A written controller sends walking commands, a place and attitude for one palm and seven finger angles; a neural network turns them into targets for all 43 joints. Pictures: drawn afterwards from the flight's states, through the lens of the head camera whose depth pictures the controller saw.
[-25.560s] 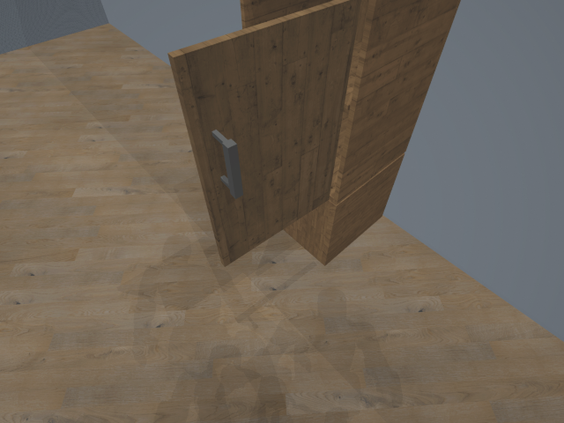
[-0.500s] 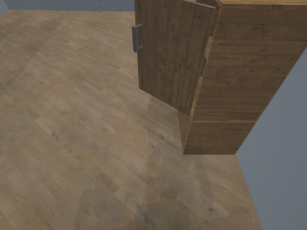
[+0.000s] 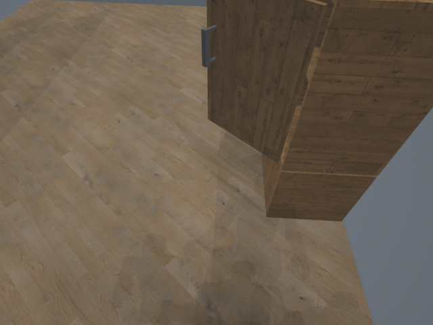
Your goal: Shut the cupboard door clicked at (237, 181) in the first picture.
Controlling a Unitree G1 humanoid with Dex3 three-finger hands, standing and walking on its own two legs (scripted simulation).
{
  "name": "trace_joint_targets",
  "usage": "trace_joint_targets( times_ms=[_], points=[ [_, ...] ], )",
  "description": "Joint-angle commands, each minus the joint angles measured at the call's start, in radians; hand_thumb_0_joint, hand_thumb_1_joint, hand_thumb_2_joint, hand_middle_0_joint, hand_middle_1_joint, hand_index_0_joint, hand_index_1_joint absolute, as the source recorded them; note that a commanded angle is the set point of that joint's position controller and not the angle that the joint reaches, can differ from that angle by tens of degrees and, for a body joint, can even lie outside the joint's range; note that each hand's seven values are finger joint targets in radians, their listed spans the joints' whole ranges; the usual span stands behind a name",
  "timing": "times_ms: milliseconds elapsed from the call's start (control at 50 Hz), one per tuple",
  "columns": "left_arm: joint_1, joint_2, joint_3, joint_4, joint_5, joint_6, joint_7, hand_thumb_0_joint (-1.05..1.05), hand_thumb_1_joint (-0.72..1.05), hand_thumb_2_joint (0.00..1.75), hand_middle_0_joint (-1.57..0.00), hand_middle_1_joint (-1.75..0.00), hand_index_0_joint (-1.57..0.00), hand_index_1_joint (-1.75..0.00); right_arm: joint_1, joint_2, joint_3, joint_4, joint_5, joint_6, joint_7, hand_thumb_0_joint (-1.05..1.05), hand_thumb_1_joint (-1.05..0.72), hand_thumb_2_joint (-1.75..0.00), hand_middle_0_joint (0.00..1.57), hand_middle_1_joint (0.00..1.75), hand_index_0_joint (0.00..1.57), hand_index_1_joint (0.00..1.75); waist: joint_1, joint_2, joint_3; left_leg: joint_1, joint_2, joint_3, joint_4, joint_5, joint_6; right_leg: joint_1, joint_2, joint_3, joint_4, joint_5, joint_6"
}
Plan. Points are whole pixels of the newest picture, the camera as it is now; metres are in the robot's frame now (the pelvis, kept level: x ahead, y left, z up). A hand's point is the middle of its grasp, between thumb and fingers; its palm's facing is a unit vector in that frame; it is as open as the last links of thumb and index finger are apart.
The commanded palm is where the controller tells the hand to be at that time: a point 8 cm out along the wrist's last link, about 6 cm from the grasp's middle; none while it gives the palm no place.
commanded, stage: walk to a spot facing it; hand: left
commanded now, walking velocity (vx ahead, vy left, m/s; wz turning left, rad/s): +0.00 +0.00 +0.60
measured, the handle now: (209, 46) +0.99 +0.07 +0.03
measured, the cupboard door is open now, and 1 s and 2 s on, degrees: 50 50 50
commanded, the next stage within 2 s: none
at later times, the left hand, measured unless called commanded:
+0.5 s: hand out of the picture +0.02 +0.20 -0.16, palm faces +0.30 -0.91 -0.29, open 7.4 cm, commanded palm none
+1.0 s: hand out of the picture -0.10 +0.19 -0.17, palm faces +0.61 -0.75 -0.26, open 7.4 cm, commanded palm none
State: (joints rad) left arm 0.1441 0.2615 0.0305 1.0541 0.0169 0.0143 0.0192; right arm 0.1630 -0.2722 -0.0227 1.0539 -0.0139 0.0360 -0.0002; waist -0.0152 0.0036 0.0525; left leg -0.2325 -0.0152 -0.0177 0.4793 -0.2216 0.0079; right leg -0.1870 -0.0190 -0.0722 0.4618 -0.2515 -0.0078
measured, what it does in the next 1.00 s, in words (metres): steps on the spot, turning left: right foot, then left foot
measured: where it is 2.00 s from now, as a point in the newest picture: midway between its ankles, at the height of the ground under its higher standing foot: outside the picture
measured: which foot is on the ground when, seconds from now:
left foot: down 0.00-0.48, up 0.50-0.80, down 0.82-1.00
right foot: down 0.00-0.12, up 0.14-0.48, down 0.50-0.82, up 0.84-1.00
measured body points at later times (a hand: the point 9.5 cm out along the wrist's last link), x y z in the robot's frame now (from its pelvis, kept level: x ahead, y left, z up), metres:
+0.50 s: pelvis -0.02 -0.03 -0.01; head +0.03 -0.03 +0.44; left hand +0.00 +0.25 -0.14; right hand +0.08 -0.27 -0.16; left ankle +0.02 +0.11 -0.74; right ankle +0.01 -0.16 -0.75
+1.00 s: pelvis -0.02 -0.03 -0.01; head +0.00 +0.00 +0.44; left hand -0.13 +0.23 -0.15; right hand +0.20 -0.19 -0.14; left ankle -0.09 +0.09 -0.74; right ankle +0.07 -0.13 -0.69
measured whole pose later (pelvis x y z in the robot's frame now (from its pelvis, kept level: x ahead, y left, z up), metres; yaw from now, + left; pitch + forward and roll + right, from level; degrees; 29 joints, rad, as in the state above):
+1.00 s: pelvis -0.02 -0.03 -0.01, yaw +37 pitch +0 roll +1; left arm 0.23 0.28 0.09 0.90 0.03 0.05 -0.02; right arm 0.22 -0.22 -0.04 0.88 -0.03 0.01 0.01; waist 0.00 -0.04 0.08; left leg -0.26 0.00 -0.04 0.54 -0.28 -0.01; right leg -0.48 -0.09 -0.05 0.98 -0.42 0.05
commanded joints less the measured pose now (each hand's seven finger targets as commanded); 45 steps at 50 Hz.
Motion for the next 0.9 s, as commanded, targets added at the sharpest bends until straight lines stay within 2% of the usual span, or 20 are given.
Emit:
trace_joint_targets(
  times_ms=[0,60,80,100,120,180,340,420,440,460,480,540,580,660,740,760,780,800,820,880],
  points=[
    [0.063,0.177,0.056,-0.085,0.005,-0.003,0.02,0.0,0.9,0.9,-0.2,-0.3,-0.2,-0.3,0.035,-0.072,-0.033,-0.088,-0.005,0.003,-0.003,0.0,-0.9,-0.9,0.2,0.3,0.2,0.3,0.012,-0.157,-0.042,-0.081,0.043,0.007,0.218,-0.072,-0.023,0.01,-0.31,0.16,-0.092,0.24,-0.145],
    [0.028,0.165,0.064,-0.127,0.011,0.002,0.022,0.0,0.9,0.9,-0.2,-0.3,-0.2,-0.3,0.081,-0.064,-0.039,-0.105,-0.004,0.001,0.007,0.0,-0.9,-0.9,0.2,0.3,0.2,0.3,-0.018,-0.091,-0.026,-0.017,0.089,-0.004,0.097,-0.026,-0.018,-0.068,-0.309,0.065,0.032,0.251,-0.107],
    [0.044,0.132,0.064,-0.142,0.006,0.008,0.017,0.0,0.9,0.9,-0.2,-0.3,-0.2,-0.3,0.111,-0.095,-0.045,-0.106,-0.01,-0.005,0.008,0.0,-0.9,-0.9,0.2,0.3,0.2,0.3,-0.024,0.071,-0.036,0.03,0.158,-0.139,-0.025,0.196,0.021,-0.138,-0.2,-0.025,0.176,0.12,-0.032],
    [0.039,0.087,0.056,-0.162,-0.002,0.014,0.017,0.0,0.9,0.9,-0.2,-0.3,-0.2,-0.3,0.145,-0.159,-0.06,-0.113,-0.025,-0.011,0.0,0.0,-0.9,-0.9,0.2,0.3,0.2,0.3,-0.039,0.293,-0.026,0.049,0.299,-0.422,-0.148,0.37,0.116,-0.237,-0.049,-0.075,0.369,-0.194,0.043],
    [-0.014,0.096,0.05,-0.186,0.006,0.02,0.023,0.0,0.9,0.9,-0.2,-0.3,-0.2,-0.3,0.195,-0.174,-0.066,-0.096,-0.024,-0.012,-0.012,0.0,-0.9,-0.9,0.2,0.3,0.2,0.3,-0.063,0.299,-0.027,0.088,0.34,-0.513,-0.199,0.403,0.172,-0.311,-0.031,0.038,0.532,-0.357,0.04],
    [0.0,0.077,0.059,-0.186,0.005,0.011,0.013,0.0,0.9,0.9,-0.2,-0.3,-0.2,-0.3,0.147,-0.143,-0.063,-0.122,-0.021,-0.017,-0.029,0.0,-0.9,-0.9,0.2,0.3,0.2,0.3,-0.02,0.093,-0.072,0.099,0.28,-0.412,-0.159,0.3,0.177,-0.355,-0.045,0.112,0.639,-0.204,0.05],
    [0.031,0.041,0.058,-0.218,0.0,0.009,0.007,0.0,0.9,0.9,-0.2,-0.3,-0.2,-0.3,0.116,-0.143,-0.083,-0.15,-0.024,-0.003,-0.022,0.0,-0.9,-0.9,0.2,0.3,0.2,0.3,-0.02,0.155,-0.11,0.035,0.193,-0.42,-0.167,0.124,0.154,-0.224,0.019,0.079,0.352,-0.199,0.058],
    [0.158,0.077,0.069,-0.195,-0.003,0.002,0.014,0.0,0.9,0.9,-0.2,-0.3,-0.2,-0.3,0.052,-0.129,-0.093,-0.184,-0.012,0.009,-0.014,0.0,-0.9,-0.9,0.2,0.3,0.2,0.3,0.038,0.155,-0.127,-0.127,0.105,-0.407,-0.099,0.045,0.09,0.053,0.048,0.065,0.015,-0.049,0.046],
    [0.194,0.12,0.082,-0.188,0.002,-0.003,0.02,0.0,0.9,0.9,-0.2,-0.3,-0.2,-0.3,0.044,-0.084,-0.093,-0.198,-0.004,0.013,-0.008,0.0,-0.9,-0.9,0.2,0.3,0.2,0.3,0.055,0.044,-0.12,-0.273,0.04,-0.344,-0.015,-0.109,0.04,0.177,-0.059,0.16,-0.124,-0.102,0.015],
    [0.186,0.206,0.101,-0.201,0.019,-0.005,0.026,0.0,0.9,0.9,-0.2,-0.3,-0.2,-0.3,0.05,-0.031,-0.089,-0.215,-0.001,0.012,-0.005,0.0,-0.9,-0.9,0.2,0.3,0.2,0.3,0.06,-0.214,-0.075,-0.424,-0.093,-0.142,0.244,-0.291,-0.036,0.176,-0.326,0.463,-0.261,-0.288,-0.094],
    [0.102,0.216,0.086,-0.224,0.017,0.0,0.024,0.0,0.9,0.9,-0.2,-0.3,-0.2,-0.3,0.039,-0.049,-0.095,-0.219,-0.016,0.012,0.001,0.0,-0.9,-0.9,0.2,0.3,0.2,0.3,0.04,-0.222,-0.019,-0.394,-0.077,-0.077,0.529,-0.342,-0.039,-0.011,-0.465,0.502,-0.302,-0.274,-0.166],
    [-0.026,0.129,0.071,-0.252,0.015,-0.013,0.027,0.0,0.9,0.9,-0.2,-0.3,-0.2,-0.3,0.062,-0.05,-0.092,-0.202,-0.015,0.024,0.02,0.0,-0.9,-0.9,0.2,0.3,0.2,0.3,-0.037,-0.195,0.033,-0.354,0.03,-0.06,0.755,-0.225,-0.043,-0.113,-0.335,0.285,-0.198,-0.037,-0.156],
    [0.002,0.132,0.071,-0.25,0.019,-0.021,0.024,0.0,0.9,0.9,-0.2,-0.3,-0.2,-0.3,0.043,-0.029,-0.078,-0.212,-0.006,0.021,0.029,0.0,-0.9,-0.9,0.2,0.3,0.2,0.3,-0.029,-0.188,0.01,-0.304,0.031,-0.002,0.626,-0.226,-0.061,-0.048,-0.294,0.142,-0.121,0.24,-0.131],
    [0.138,0.191,0.087,-0.217,0.019,-0.018,0.021,0.0,0.9,0.9,-0.2,-0.3,-0.2,-0.3,-0.048,-0.011,-0.059,-0.241,0.001,0.014,0.032,0.0,-0.9,-0.9,0.2,0.3,0.2,0.3,0.046,-0.196,-0.033,-0.229,0.013,0.082,0.373,-0.259,-0.063,0.092,-0.316,0.085,-0.03,0.517,-0.119],
    [0.147,0.197,0.096,-0.215,0.013,-0.013,0.013,0.0,0.9,0.9,-0.2,-0.3,-0.2,-0.3,0.005,-0.035,-0.055,-0.24,0.001,0.001,0.028,0.0,-0.9,-0.9,0.2,0.3,0.2,0.3,0.022,-0.22,-0.075,-0.065,0.004,0.113,0.111,-0.142,-0.04,0.078,-0.313,0.032,0.049,0.415,-0.06],
    [0.145,0.187,0.095,-0.218,0.006,-0.009,0.007,0.0,0.9,0.9,-0.2,-0.3,-0.2,-0.3,0.047,-0.063,-0.059,-0.228,-0.003,-0.007,0.028,0.0,-0.9,-0.9,0.2,0.3,0.2,0.3,-0.005,-0.156,-0.098,0.066,0.004,0.102,-0.017,-0.074,-0.029,0.0,-0.294,-0.007,0.12,0.283,-0.021],
    [0.156,0.145,0.088,-0.234,0.0,-0.004,-0.001,0.0,0.9,0.9,-0.2,-0.3,-0.2,-0.3,0.105,-0.151,-0.079,-0.215,-0.012,-0.016,0.025,0.0,-0.9,-0.9,0.2,0.3,0.2,0.3,-0.037,0.052,-0.139,0.237,0.152,-0.106,-0.112,-0.048,0.038,-0.189,-0.212,-0.08,0.304,0.008,0.035],
    [0.105,0.072,0.066,-0.289,0.002,-0.006,-0.014,0.0,0.9,0.9,-0.2,-0.3,-0.2,-0.3,0.188,-0.268,-0.108,-0.203,-0.024,-0.018,0.017,0.0,-0.9,-0.9,0.2,0.3,0.2,0.3,-0.087,0.34,-0.134,0.335,0.399,-0.466,-0.169,0.038,0.18,-0.469,-0.08,-0.106,0.532,-0.433,0.085],
    [-0.02,0.096,0.057,-0.334,0.017,-0.004,-0.014,0.0,0.9,0.9,-0.2,-0.3,-0.2,-0.3,0.261,-0.274,-0.108,-0.175,-0.022,-0.017,0.013,0.0,-0.9,-0.9,0.2,0.3,0.2,0.3,-0.134,0.222,-0.075,0.251,0.44,-0.517,-0.209,-0.167,0.236,-0.524,-0.097,0.001,0.615,-0.416,0.06],
    [-0.042,0.095,0.072,-0.305,0.011,-0.016,-0.033,0.0,0.9,0.9,-0.2,-0.3,-0.2,-0.3,0.126,-0.185,-0.079,-0.207,-0.024,-0.036,-0.006,0.0,-0.9,-0.9,0.2,0.3,0.2,0.3,-0.058,0.232,0.014,0.1,0.283,-0.383,-0.232,-0.278,0.173,-0.518,-0.104,0.068,0.645,-0.192,0.055]
  ],
)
